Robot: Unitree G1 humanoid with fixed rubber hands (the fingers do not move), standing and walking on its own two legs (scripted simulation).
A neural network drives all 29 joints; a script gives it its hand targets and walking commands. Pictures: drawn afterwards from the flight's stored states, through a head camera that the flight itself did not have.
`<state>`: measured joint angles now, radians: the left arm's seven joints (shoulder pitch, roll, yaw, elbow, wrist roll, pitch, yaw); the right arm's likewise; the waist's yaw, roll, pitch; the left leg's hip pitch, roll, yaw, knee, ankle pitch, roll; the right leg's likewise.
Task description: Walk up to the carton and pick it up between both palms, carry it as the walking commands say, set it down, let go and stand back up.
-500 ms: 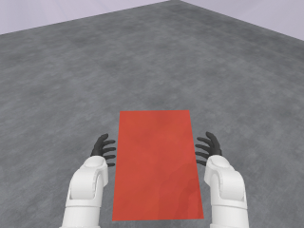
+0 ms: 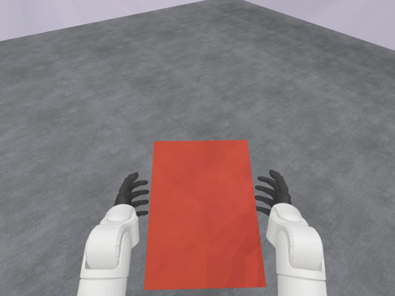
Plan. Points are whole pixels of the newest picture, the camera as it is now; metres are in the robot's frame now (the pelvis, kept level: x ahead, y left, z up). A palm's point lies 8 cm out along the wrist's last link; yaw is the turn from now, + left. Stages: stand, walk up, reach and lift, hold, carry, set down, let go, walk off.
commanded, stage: carry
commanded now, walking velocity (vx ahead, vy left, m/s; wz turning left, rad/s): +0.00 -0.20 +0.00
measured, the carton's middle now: (201, 212) +0.31 -0.01 -0.02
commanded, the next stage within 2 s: none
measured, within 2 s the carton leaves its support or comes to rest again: neither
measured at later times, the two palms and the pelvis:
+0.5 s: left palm (150, 211) +0.25 +0.09 +0.08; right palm (311, 214) +0.25 -0.20 +0.09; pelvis -0.01 -0.04 -0.01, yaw +0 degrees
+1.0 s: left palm (147, 219) +0.23 +0.09 +0.09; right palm (313, 210) +0.25 -0.20 +0.11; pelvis -0.03 -0.06 +0.01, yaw +0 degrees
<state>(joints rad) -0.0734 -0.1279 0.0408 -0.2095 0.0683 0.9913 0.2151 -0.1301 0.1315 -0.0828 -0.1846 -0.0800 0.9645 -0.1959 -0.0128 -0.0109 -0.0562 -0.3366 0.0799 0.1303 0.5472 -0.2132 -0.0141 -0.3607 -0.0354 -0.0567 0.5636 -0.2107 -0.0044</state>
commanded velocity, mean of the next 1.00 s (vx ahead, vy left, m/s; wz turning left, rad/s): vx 0.00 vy -0.20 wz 0.00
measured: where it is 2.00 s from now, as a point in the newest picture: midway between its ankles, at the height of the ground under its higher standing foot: outside the picture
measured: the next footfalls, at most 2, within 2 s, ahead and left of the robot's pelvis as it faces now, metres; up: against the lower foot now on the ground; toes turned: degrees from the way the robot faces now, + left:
left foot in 0.78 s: +0.01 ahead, +0.09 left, +0.00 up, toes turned +13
right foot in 1.08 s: +0.03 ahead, -0.22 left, +0.00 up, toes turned -7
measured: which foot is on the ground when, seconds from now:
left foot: down 0.00-0.58, up 0.60-0.76, down 0.78-1.00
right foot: down 0.00-0.78, up 0.80-1.00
